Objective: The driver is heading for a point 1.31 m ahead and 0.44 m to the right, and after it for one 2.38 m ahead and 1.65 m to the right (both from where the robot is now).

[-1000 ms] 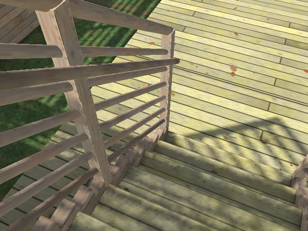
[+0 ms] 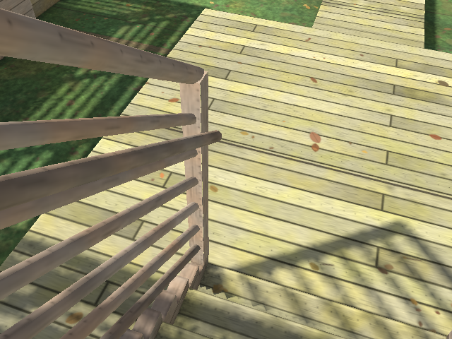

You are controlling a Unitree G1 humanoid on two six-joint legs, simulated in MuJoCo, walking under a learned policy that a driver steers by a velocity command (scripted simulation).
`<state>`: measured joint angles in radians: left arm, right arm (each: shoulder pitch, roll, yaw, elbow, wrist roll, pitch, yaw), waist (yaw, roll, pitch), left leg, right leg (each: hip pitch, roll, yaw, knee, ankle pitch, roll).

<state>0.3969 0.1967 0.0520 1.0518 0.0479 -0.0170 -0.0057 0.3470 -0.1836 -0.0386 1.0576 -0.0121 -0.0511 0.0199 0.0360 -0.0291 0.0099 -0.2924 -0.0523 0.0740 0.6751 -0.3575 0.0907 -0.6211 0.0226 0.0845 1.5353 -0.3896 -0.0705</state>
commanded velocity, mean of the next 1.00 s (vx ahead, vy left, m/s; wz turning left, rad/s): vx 0.26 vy -0.01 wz -0.13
